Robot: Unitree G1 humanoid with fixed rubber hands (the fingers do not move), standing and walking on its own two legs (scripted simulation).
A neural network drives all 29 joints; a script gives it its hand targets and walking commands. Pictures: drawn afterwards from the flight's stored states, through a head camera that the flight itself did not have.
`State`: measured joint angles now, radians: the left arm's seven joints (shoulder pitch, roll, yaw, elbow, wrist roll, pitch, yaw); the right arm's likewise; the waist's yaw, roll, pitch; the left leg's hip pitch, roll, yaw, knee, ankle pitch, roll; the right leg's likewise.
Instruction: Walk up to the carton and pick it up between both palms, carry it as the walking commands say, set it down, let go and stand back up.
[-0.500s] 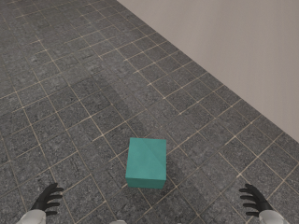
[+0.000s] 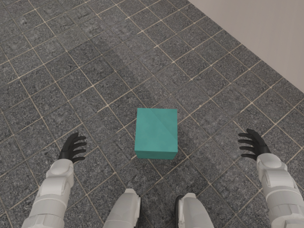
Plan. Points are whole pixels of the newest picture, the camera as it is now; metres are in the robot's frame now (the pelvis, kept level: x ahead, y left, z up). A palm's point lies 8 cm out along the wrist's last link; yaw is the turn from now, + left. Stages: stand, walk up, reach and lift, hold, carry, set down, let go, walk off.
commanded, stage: reach and lift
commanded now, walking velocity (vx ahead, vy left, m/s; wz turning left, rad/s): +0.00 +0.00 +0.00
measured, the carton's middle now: (156, 135) +0.50 +0.03 -0.60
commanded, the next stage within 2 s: none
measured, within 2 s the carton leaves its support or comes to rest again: neither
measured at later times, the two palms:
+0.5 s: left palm (95, 116) +0.42 +0.23 -0.13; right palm (231, 116) +0.45 -0.21 -0.14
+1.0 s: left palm (108, 100) +0.50 +0.21 -0.17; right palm (220, 102) +0.52 -0.19 -0.17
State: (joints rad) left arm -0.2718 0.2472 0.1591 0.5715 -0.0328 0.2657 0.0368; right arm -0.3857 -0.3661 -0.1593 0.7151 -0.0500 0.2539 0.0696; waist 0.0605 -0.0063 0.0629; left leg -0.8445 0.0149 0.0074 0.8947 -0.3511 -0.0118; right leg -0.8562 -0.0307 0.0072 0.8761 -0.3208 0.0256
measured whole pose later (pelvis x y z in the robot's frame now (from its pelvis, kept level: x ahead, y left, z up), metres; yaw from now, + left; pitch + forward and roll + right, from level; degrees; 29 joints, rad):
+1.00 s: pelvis -0.03 -0.01 -0.07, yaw +1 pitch +48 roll +0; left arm -1.21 0.23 0.43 0.87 0.09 0.16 0.03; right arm -1.25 -0.29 -0.39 0.94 -0.12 0.16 0.00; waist 0.03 -0.01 -0.05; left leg -1.61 0.01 0.00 1.07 -0.30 -0.02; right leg -1.62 -0.02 0.02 1.06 -0.28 0.03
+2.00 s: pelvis -0.08 -0.01 -0.31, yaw +1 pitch +32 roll +0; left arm -1.67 0.42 0.13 1.21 -0.21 0.13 0.12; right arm -1.70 -0.47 -0.07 1.23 0.22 0.13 -0.09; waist 0.04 0.00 0.52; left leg -2.10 -0.01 -0.04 2.08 -0.54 -0.04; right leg -2.11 0.00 0.03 2.06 -0.51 0.04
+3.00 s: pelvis -0.07 -0.01 -0.34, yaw +2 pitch +34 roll +0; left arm -1.66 0.37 0.07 1.22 -0.23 0.05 0.13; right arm -1.68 -0.36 -0.05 1.23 0.18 0.06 -0.09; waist 0.03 0.01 0.52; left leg -2.19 -0.02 -0.03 2.18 -0.57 -0.04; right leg -2.20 -0.01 0.05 2.17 -0.55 0.04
